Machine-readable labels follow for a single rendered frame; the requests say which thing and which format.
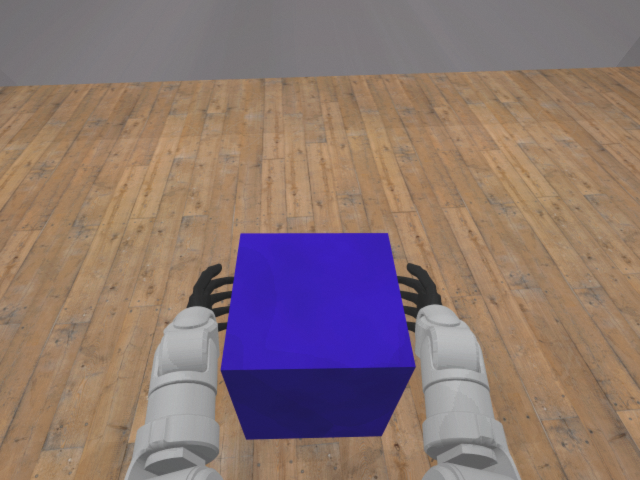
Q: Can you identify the robot right hand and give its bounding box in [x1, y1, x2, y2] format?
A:
[397, 263, 443, 333]

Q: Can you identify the carton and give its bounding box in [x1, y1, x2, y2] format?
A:
[221, 233, 416, 440]

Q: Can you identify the robot left hand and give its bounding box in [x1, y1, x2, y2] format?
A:
[187, 264, 234, 332]

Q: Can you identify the left robot forearm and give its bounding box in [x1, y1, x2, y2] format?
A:
[124, 306, 220, 480]

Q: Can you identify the right robot forearm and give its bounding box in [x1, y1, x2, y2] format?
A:
[415, 305, 521, 480]

